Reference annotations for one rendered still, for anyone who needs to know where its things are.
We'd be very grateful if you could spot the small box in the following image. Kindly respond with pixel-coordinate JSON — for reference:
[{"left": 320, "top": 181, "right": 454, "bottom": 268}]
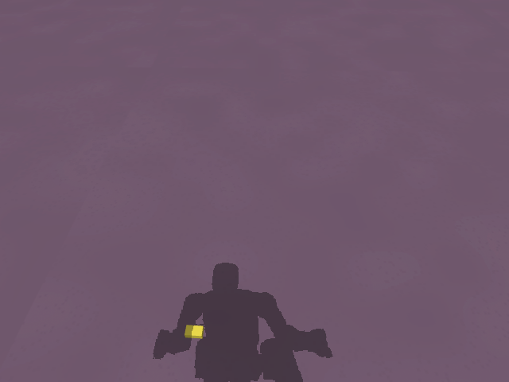
[{"left": 185, "top": 325, "right": 204, "bottom": 339}]

